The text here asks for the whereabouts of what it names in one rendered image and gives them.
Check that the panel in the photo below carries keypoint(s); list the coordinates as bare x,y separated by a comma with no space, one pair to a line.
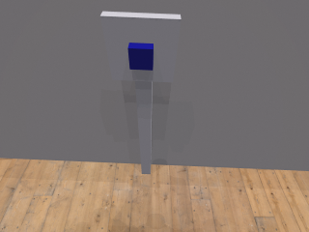
162,30

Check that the button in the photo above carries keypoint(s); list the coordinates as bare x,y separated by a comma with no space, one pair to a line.
141,56

